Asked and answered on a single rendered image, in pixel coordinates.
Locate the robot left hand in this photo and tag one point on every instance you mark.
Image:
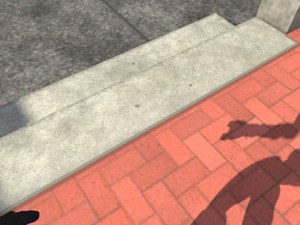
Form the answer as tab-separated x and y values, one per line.
19	218

